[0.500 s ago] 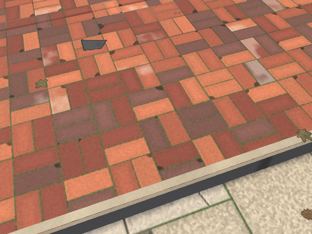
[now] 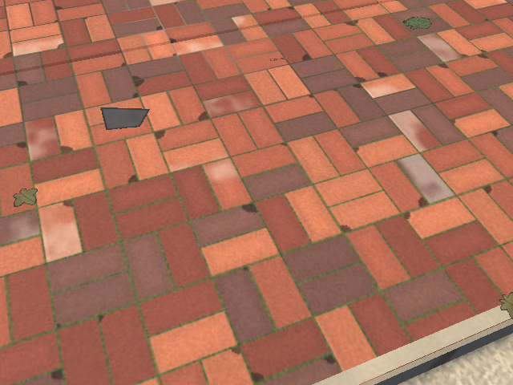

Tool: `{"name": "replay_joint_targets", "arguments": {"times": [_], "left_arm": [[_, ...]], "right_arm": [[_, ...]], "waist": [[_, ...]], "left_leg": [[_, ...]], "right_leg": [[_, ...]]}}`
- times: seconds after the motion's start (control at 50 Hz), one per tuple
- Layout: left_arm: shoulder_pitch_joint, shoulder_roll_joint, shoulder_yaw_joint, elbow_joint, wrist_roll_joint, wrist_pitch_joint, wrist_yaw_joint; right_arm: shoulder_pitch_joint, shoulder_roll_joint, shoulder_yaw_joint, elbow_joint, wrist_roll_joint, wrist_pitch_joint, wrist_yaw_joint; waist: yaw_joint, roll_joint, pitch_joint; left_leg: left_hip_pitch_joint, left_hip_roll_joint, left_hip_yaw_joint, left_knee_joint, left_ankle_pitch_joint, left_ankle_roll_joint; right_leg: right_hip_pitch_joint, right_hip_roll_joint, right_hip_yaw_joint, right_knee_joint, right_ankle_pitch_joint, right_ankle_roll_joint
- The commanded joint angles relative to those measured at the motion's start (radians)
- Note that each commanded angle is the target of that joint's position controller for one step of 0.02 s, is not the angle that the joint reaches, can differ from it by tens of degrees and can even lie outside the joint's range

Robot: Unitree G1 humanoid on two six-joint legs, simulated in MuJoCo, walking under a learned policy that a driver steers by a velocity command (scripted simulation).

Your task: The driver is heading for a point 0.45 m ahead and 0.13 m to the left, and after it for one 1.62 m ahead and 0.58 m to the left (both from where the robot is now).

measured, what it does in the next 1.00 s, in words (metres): climbs, turning left: right foot, then left foot 0.12 m higher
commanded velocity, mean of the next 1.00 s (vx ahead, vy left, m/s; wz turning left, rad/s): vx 0.40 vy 0.00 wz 0.33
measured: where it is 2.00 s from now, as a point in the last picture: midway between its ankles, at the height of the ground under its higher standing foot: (224, 317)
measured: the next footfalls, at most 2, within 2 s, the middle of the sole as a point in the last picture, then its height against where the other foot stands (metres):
right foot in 0.20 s outside the picture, level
left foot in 0.70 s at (229, 364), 0.12 m higher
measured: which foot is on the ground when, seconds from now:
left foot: down 0.00-0.18, up 0.20-0.68, down 0.70-1.00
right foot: up 0.00-0.18, down 0.20-0.70, up 0.72-1.00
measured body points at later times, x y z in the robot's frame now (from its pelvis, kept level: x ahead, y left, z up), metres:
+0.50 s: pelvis +0.24 -0.04 -0.01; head +0.26 -0.05 +0.44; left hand +0.13 +0.18 -0.15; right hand +0.41 -0.23 -0.13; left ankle +0.28 +0.09 -0.46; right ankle +0.20 -0.10 -0.75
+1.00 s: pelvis +0.48 +0.02 +0.11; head +0.51 +0.06 +0.56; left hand +0.61 +0.33 +0.04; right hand +0.68 -0.19 +0.01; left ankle +0.46 +0.05 -0.63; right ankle +0.65 -0.10 -0.54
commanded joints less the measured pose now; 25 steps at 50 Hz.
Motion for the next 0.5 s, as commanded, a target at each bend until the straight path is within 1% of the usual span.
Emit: {"name": "replay_joint_targets", "arguments": {"times": [0.02,0.06,0.08,0.1,0.12,0.14,0.16,0.18,0.2,0.22,0.24,0.26,0.28,0.3,0.32,0.34,0.36,0.38,0.4,0.42,0.44,0.46,0.48,0.5], "left_arm": [[-0.105,0.025,-0.007,-0.078,-0.005,-0.011,-0.003],[-0.137,0.020,-0.012,-0.082,-0.011,-0.011,0.004],[-0.128,0.016,-0.014,-0.076,-0.015,-0.009,0.010],[-0.105,0.020,-0.014,-0.070,-0.017,-0.009,0.017],[-0.087,0.025,-0.010,-0.065,-0.017,-0.010,0.024],[-0.033,0.042,-0.002,-0.052,-0.011,-0.013,0.033],[0.075,0.049,0.008,-0.014,-0.005,-0.022,0.039],[0.225,0.069,0.022,0.038,0.003,-0.032,0.043],[0.343,0.165,0.047,0.058,0.021,-0.039,0.052],[0.337,0.263,0.068,0.054,0.013,-0.027,0.051],[0.287,0.221,0.074,0.054,-0.027,-0.014,0.044],[0.194,0.130,0.049,0.033,-0.025,-0.011,0.041],[0.152,0.069,0.032,0.034,-0.021,-0.015,0.036],[0.147,0.033,0.019,0.045,-0.019,-0.024,0.038],[0.151,0.006,0.009,0.062,-0.019,-0.035,0.042],[0.198,-0.002,0.007,0.092,-0.014,-0.046,0.041],[0.257,-0.004,0.007,0.121,-0.011,-0.057,0.038],[0.276,-0.001,0.005,0.140,-0.013,-0.064,0.035],[0.297,-0.008,0.000,0.160,-0.009,-0.068,0.031],[0.329,-0.010,-0.005,0.178,-0.005,-0.072,0.030],[0.332,-0.015,-0.013,0.190,-0.005,-0.076,0.029],[0.330,-0.031,-0.023,0.205,-0.006,-0.077,0.029],[0.329,-0.032,-0.030,0.212,-0.005,-0.076,0.028],[0.339,-0.025,-0.035,0.217,-0.012,-0.078,0.036]], "right_arm": [[0.017,-0.139,-0.028,-0.022,-0.001,-0.013,-0.003],[0.029,-0.148,-0.030,-0.010,-0.004,-0.012,-0.003],[0.041,-0.146,-0.030,-0.002,-0.006,-0.010,-0.004],[0.046,-0.141,-0.030,0.004,-0.007,-0.008,-0.009],[0.031,-0.141,-0.029,0.005,-0.007,-0.007,-0.011],[0.009,-0.152,-0.031,0.003,-0.005,-0.006,-0.014],[-0.016,-0.156,-0.032,0.002,0.002,-0.003,-0.015],[-0.039,-0.156,-0.031,-0.005,0.008,0.001,-0.012],[-0.043,-0.103,-0.016,-0.037,0.017,0.000,-0.009],[0.087,-0.005,0.002,-0.040,0.019,0.008,-0.008],[0.060,-0.076,-0.015,-0.013,-0.008,0.026,-0.014],[-0.015,-0.085,-0.020,-0.032,-0.013,0.026,-0.009],[-0.048,-0.075,-0.021,-0.047,-0.013,0.024,-0.004],[-0.047,-0.061,-0.021,-0.050,-0.014,0.031,0.002],[-0.035,-0.041,-0.018,-0.053,-0.015,0.044,0.011],[-0.041,-0.007,-0.013,-0.058,-0.011,0.057,0.009],[-0.091,0.037,-0.002,-0.085,-0.006,0.071,-0.004],[-0.143,0.060,0.007,-0.122,0.001,0.077,-0.016],[-0.202,0.088,0.018,-0.156,0.006,0.080,-0.027],[-0.274,0.110,0.029,-0.203,0.005,0.084,-0.039],[-0.320,0.115,0.038,-0.242,0.005,0.083,-0.047],[-0.362,0.127,0.051,-0.280,0.002,0.082,-0.047],[-0.407,0.129,0.064,-0.318,-0.001,0.082,-0.042],[-0.457,0.132,0.072,-0.348,-0.001,0.085,-0.037]], "waist": [[-0.005,0.128,0.028],[-0.012,0.135,0.018],[-0.011,0.157,0.007],[-0.004,0.162,-0.005],[0.013,0.159,-0.002],[0.044,0.146,-0.024],[0.098,0.112,-0.066],[0.163,0.071,-0.123],[0.192,-0.060,-0.185],[0.096,-0.220,-0.237],[0.112,-0.062,-0.176],[0.089,-0.030,-0.036],[0.066,-0.025,0.025],[0.039,-0.026,0.043],[0.013,-0.033,0.049],[0.016,-0.032,0.033],[0.029,-0.034,0.034],[0.023,-0.012,0.047],[0.025,-0.012,0.062],[0.030,-0.024,0.071],[0.016,0.003,0.083],[-0.006,0.026,0.102],[-0.015,0.051,0.114],[-0.007,0.048,0.116]], "left_leg": [[-0.013,0.229,-0.109,-0.098,0.388,0.110],[0.001,0.233,-0.094,-0.058,0.481,0.097],[0.013,0.245,-0.094,-0.034,0.501,0.096],[0.010,0.262,-0.099,-0.016,0.530,0.098],[0.008,0.274,-0.103,0.024,0.631,0.099],[0.024,0.273,-0.097,0.104,0.745,0.095],[0.020,0.247,-0.076,0.246,0.813,0.083],[-0.051,0.201,-0.045,0.436,0.732,0.062],[-0.243,0.127,-0.008,0.742,0.359,0.024],[-0.508,-0.024,-0.030,1.039,-0.337,-0.007],[-0.602,0.025,-0.126,1.174,-0.304,0.004],[-0.688,0.062,-0.113,1.253,-0.234,0.009],[-0.715,0.086,-0.101,1.289,-0.194,0.012],[-0.715,0.104,-0.111,1.306,-0.150,0.009],[-0.706,0.114,-0.117,1.327,-0.115,0.003],[-0.744,0.092,-0.098,1.467,-0.125,0.003],[-0.867,0.078,-0.084,1.649,-0.168,0.012],[-0.979,0.080,-0.108,1.721,-0.184,0.021],[-1.093,0.068,-0.117,1.833,-0.205,0.033],[-1.207,0.059,-0.115,1.950,-0.228,0.046],[-1.262,0.054,-0.126,1.947,-0.229,0.053],[-1.269,0.057,-0.130,1.907,-0.204,0.059],[-1.249,0.061,-0.095,1.778,-0.182,0.051],[-1.220,0.050,-0.062,1.679,-0.162,0.044]], "right_leg": [[-0.007,0.007,-0.044,-0.164,0.078,0.015],[0.048,0.034,-0.067,-0.245,0.091,0.007],[0.075,0.042,-0.075,-0.250,0.078,-0.003],[0.117,0.050,-0.073,-0.254,0.082,-0.017],[0.154,0.066,-0.076,-0.258,0.054,-0.033],[0.204,0.086,-0.082,-0.278,0.006,-0.054],[0.316,0.112,-0.089,-0.353,0.029,-0.074],[0.487,0.113,-0.089,-0.444,0.062,-0.085],[0.659,-0.117,0.191,-0.541,0.047,-0.123],[0.783,-0.340,0.580,-0.622,0.139,-0.238],[0.686,-0.323,0.582,-0.660,-0.213,-0.281],[0.569,-0.278,0.495,-0.702,-0.409,-0.261],[0.478,-0.233,0.410,-0.736,-0.420,-0.222],[0.422,-0.194,0.329,-0.753,-0.359,-0.182],[0.370,-0.169,0.256,-0.761,-0.289,-0.153],[0.359,-0.173,0.218,-0.749,-0.232,-0.157],[0.377,-0.193,0.209,-0.735,-0.215,-0.172],[0.377,-0.201,0.185,-0.734,-0.239,-0.165],[0.376,-0.215,0.176,-0.735,-0.261,-0.162],[0.398,-0.226,0.162,-0.738,-0.252,-0.156],[0.382,-0.219,0.128,-0.744,-0.265,-0.137],[0.332,-0.200,0.086,-0.747,-0.247,-0.103],[0.282,-0.156,0.029,-0.763,-0.249,-0.070],[0.256,-0.132,-0.002,-0.790,-0.213,-0.060]]}}
Over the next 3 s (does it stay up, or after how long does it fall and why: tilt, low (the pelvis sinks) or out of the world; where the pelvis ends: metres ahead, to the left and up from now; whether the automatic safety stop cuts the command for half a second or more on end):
stays up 0.70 0.12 0.11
